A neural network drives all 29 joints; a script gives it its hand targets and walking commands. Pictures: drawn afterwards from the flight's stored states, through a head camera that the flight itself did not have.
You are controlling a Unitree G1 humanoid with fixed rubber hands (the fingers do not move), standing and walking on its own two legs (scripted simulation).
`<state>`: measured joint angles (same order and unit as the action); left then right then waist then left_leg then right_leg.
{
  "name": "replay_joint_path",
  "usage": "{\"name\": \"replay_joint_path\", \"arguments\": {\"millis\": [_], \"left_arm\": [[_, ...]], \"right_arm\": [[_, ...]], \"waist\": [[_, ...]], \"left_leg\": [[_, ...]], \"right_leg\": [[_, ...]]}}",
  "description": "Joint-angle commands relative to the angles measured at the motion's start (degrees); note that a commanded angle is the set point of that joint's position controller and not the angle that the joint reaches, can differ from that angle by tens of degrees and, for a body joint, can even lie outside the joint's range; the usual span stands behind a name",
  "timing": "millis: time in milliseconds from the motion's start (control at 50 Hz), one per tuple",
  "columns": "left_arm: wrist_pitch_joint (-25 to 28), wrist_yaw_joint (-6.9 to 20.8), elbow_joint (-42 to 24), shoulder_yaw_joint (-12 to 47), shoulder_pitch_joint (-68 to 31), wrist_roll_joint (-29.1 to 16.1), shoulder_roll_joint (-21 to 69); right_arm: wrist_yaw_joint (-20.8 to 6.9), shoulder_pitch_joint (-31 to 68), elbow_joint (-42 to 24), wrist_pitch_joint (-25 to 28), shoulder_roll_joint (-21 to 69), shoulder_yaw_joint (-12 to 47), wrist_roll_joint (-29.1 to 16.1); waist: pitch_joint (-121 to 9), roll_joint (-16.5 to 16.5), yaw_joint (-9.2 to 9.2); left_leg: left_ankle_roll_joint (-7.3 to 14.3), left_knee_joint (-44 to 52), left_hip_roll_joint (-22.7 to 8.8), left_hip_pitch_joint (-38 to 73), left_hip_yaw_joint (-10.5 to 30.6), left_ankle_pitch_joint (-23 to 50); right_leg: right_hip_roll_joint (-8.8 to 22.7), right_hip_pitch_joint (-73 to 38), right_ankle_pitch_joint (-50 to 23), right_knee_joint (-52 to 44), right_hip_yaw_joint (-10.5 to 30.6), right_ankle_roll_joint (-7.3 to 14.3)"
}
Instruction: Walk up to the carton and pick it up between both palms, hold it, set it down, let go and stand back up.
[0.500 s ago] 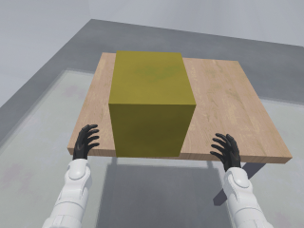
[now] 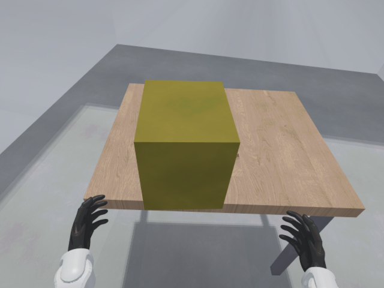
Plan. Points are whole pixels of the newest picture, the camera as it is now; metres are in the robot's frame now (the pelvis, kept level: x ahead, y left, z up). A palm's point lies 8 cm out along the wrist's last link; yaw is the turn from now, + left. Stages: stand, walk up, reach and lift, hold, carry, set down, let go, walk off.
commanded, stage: set down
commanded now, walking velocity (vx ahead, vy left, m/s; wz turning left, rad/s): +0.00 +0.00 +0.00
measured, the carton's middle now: (184, 144) +0.50 +0.00 +0.03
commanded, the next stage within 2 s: let go in 1.18 s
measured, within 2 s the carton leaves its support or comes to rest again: neither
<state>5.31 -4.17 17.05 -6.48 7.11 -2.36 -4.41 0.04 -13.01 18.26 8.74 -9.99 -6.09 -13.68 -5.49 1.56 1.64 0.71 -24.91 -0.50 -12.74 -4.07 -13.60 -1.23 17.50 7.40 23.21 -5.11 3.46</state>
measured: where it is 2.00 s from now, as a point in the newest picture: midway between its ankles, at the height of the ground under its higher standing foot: outside the picture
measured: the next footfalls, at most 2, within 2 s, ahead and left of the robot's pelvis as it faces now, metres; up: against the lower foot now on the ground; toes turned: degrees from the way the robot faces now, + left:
none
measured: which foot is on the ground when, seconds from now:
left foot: down 0.00-1.00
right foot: down 0.00-1.00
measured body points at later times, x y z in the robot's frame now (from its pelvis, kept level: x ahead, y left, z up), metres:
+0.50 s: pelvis +0.01 +0.00 +0.00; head +0.00 +0.02 +0.45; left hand +0.24 +0.21 -0.01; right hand +0.20 -0.24 +0.00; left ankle -0.01 +0.11 -0.74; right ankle +0.05 -0.08 -0.74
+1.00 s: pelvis +0.02 +0.01 +0.00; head +0.04 +0.01 +0.45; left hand +0.21 +0.22 -0.05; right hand +0.19 -0.24 -0.03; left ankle -0.01 +0.11 -0.74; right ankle +0.05 -0.08 -0.74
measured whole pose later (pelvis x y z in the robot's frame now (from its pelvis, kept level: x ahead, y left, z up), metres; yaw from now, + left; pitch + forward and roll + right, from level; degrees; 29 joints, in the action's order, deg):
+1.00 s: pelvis +0.02 +0.01 +0.00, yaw +0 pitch +3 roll +0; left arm 1.0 -1.8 16.8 -4.0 17.3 -3.5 -6.9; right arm -2.5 -21.1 17.0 9.8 -10.0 -4.3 -10.4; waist -1.2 1.0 1.1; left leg 0.7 -23.3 -0.1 -11.5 -4.1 -14.6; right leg -1.2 17.0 9.1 23.1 -4.4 3.3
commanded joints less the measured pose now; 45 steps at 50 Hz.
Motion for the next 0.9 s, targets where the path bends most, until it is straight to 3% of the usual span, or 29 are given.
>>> {"name": "replay_joint_path", "arguments": {"millis": [0, 160, 180, 200, 240, 320, 340, 400, 420, 440, 460, 520, 540, 560, 620, 700, 760, 860, 880], "left_arm": [[-1.18, -0.45, -14.96, 8.90, -2.14, -7.05, -10.51], [-5.57, -0.89, -14.85, 9.97, -0.16, -5.22, -8.85], [-5.43, -1.23, -17.15, 10.38, -0.82, -5.56, -8.61], [-6.69, -0.85, -13.92, 10.31, -0.21, -4.76, -8.05], [-6.98, -0.83, -15.17, 10.57, -0.61, -4.63, -8.19], [-7.61, -0.98, -14.97, 10.19, 0.90, -4.00, -8.30], [-7.20, -1.33, -17.64, 10.11, 1.43, -4.19, -8.67], [-7.98, -0.64, -13.03, 9.68, 3.30, -2.81, -8.18], [-8.20, -0.11, -11.39, 9.62, 3.90, -2.51, -8.12], [-7.64, -0.29, -14.51, 8.95, 4.15, -2.60, -8.88], [-8.08, 0.28, -11.68, 8.54, 4.82, -2.19, -9.17], [-7.05, 0.54, -13.25, 7.96, 7.98, -1.74, -9.30], [-7.09, 1.01, -10.98, 7.62, 8.72, -1.27, -9.41], [-6.27, 0.81, -13.41, 7.25, 9.70, -1.40, -10.10], [-5.20, 1.73, -9.67, 5.82, 12.52, -0.07, -10.86], [-2.33, 2.03, -10.44, 4.84, 14.18, 0.31, -11.96], [-1.84, 2.38, -8.08, 4.08, 14.75, 1.50, -12.16], [-2.59, 2.79, -4.33, 3.96, 13.72, 2.55, -11.83], [-2.41, 2.62, -6.89, 3.97, 13.04, 1.90, -12.06]], "right_arm": [[-1.35, 4.25, -25.19, -1.14, -6.58, 5.16, -0.69], [-2.71, 1.04, -23.60, -5.37, -6.03, 4.45, 0.58], [-2.93, 1.69, -25.53, -5.15, -6.69, 4.10, 0.19], [-2.94, 0.91, -21.95, -6.37, -6.23, 4.45, 1.01], [-2.90, 0.71, -22.76, -6.82, -6.49, 4.39, 1.50], [-3.26, -0.62, -20.24, -7.11, -7.02, 3.73, 2.17], [-3.44, -0.95, -21.57, -6.62, -7.46, 3.53, 1.64], [-3.46, -2.17, -17.13, -6.86, -7.24, 3.80, 2.64], [-3.21, -2.89, -16.30, -6.99, -6.86, 4.17, 3.06], [-3.27, -3.33, -18.99, -6.15, -6.91, 4.53, 2.50], [-2.94, -4.18, -17.08, -6.35, -6.46, 4.80, 3.19], [-2.92, -5.95, -15.61, -4.81, -7.42, 4.86, 2.95], [-2.81, -6.89, -13.78, -4.68, -6.85, 5.43, 3.27], [-2.90, -7.32, -15.33, -3.43, -7.49, 5.32, 2.89], [-2.43, -9.67, -11.09, -1.71, -7.56, 5.81, 3.81], [-1.99, -10.27, -9.11, 1.77, -7.25, 6.66, 3.67], [-1.77, -10.44, -5.12, 3.11, -7.28, 6.75, 4.35], [-1.68, -9.75, 1.65, 2.91, -6.86, 6.74, 5.65], [-1.67, -9.04, -0.32, 3.21, -7.03, 6.59, 5.28]], "waist": [[-0.09, 2.46, -3.90], [4.35, -0.84, -3.68], [2.82, -0.53, -3.65], [5.25, -0.90, -3.16], [4.54, -0.39, -3.12], [4.63, -0.36, -2.63], [3.23, -1.36, -2.94], [5.11, -1.35, -2.74], [5.41, -0.80, -2.22], [3.51, -0.56, -3.01], [4.39, -0.13, -2.63], [1.70, -1.01, -2.90], [1.93, -1.13, -2.72], [0.02, -1.23, -3.21], [-0.83, -0.62, -2.97], [-2.88, -0.15, -3.08], [-2.37, -1.07, -3.11], [0.66, -3.17, -2.77], [-0.53, -2.80, -3.18]], "left_leg": [[-0.55, 9.16, 1.42, -5.09, 3.22, -3.14], [-0.48, 10.39, 1.02, -5.65, 2.72, -7.84], [-0.38, 10.14, 0.81, -4.95, 2.73, -6.91], [-0.54, 10.33, 1.01, -5.67, 2.59, -8.40], [-0.60, 9.93, 1.13, -4.82, 2.15, -7.33], [-0.68, 9.70, 1.19, -3.74, 1.96, -4.33], [-0.83, 9.74, 1.09, -3.54, 2.17, -2.67], [-1.08, 9.66, 1.18, -3.51, 2.05, -2.36], [-0.99, 9.17, 1.35, -3.49, 1.69, -1.68], [-0.97, 8.92, 1.37, -3.08, 1.74, -0.08], [-1.00, 8.67, 1.64, -3.21, 1.45, -0.19], [-1.56, 8.02, 1.33, -1.65, 1.69, 5.70], [-1.58, 7.67, 1.64, -1.35, 1.50, 6.70], [-1.73, 7.19, 1.56, -0.84, 1.79, 9.30], [-2.09, 6.17, 1.79, -0.22, 1.80, 13.09], [-2.53, 5.03, 1.56, 0.36, 2.36, 18.07], [-2.60, 5.21, 1.48, 0.87, 2.29, 18.55], [-2.81, 5.53, 1.11, 1.82, 2.03, 16.17], [-2.61, 5.69, 0.87, 2.09, 2.03, 16.12]], "right_leg": [[2.97, -18.45, 14.02, -7.78, 11.47, -1.61], [3.41, -16.05, 18.15, -8.03, 11.46, -0.99], [3.00, -15.92, 17.09, -7.46, 10.94, -0.96], [3.40, -15.52, 18.44, -7.85, 11.25, -0.94], [3.54, -15.06, 18.47, -7.85, 11.00, -1.07], [3.30, -14.74, 14.90, -7.46, 10.41, -1.10], [3.27, -15.76, 12.36, -6.88, 10.27, -0.99], [3.21, -15.88, 11.09, -6.84, 10.01, -1.07], [3.36, -16.10, 9.56, -6.91, 10.18, -1.28], [3.30, -16.94, 8.88, -6.71, 10.15, -1.49], [3.39, -17.29, 7.96, -6.64, 10.26, -1.57], [2.27, -18.98, -0.56, -4.81, 8.77, -1.38], [2.28, -19.34, -2.95, -4.76, 8.67, -1.55], [1.84, -20.37, -6.00, -4.02, 8.39, -1.40], [1.64, -21.84, -12.99, -3.11, 8.38, -1.48], [1.10, -23.36, -21.44, -1.84, 8.17, -1.62], [0.69, -23.10, -21.87, -1.93, 7.62, -1.28], [0.37, -19.79, -15.13, -3.62, 7.08, -0.55], [0.26, -19.99, -14.61, -3.60, 6.85, -0.54]]}}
